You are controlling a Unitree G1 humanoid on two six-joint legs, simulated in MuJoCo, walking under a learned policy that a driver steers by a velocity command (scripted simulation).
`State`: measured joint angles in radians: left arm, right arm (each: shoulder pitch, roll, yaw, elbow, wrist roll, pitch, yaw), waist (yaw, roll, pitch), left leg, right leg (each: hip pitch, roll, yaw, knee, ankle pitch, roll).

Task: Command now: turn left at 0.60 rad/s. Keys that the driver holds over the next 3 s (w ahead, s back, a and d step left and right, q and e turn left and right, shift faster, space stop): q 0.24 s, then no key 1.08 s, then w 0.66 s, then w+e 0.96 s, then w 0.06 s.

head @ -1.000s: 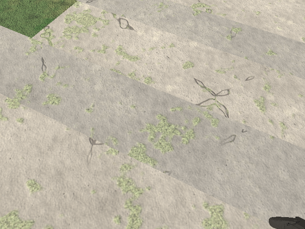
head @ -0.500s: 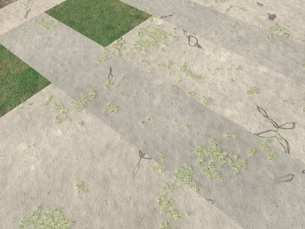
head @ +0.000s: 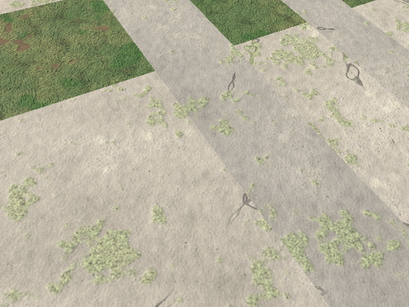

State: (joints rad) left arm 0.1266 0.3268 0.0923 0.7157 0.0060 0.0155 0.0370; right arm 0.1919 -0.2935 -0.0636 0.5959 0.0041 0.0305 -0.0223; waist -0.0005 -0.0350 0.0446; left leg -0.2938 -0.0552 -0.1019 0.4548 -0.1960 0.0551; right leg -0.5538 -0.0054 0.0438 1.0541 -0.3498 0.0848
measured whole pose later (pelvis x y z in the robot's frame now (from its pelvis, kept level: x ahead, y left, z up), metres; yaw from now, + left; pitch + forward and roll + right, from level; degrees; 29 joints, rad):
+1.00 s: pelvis -0.01 +0.01 -0.01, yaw +15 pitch -1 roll +0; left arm 0.22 0.27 0.03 0.83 0.01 -0.01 0.03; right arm 0.20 -0.22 -0.02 0.75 -0.01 0.01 -0.01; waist 0.03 0.00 0.03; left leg -0.18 -0.04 -0.06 0.52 -0.31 0.02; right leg -0.20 -0.05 0.02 0.49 -0.27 0.06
